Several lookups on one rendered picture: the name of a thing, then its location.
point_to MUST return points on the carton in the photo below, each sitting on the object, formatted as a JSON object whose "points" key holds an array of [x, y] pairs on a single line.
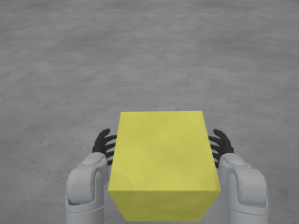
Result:
{"points": [[163, 167]]}

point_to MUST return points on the right robot forearm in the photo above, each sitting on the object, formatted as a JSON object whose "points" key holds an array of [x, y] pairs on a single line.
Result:
{"points": [[247, 192]]}

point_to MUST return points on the left robot hand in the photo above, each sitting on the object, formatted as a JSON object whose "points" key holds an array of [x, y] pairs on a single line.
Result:
{"points": [[100, 144]]}

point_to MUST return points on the right robot hand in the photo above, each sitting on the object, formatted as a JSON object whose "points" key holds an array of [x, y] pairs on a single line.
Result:
{"points": [[223, 148]]}

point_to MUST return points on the left robot forearm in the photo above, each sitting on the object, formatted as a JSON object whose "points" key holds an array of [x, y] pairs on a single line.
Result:
{"points": [[84, 191]]}

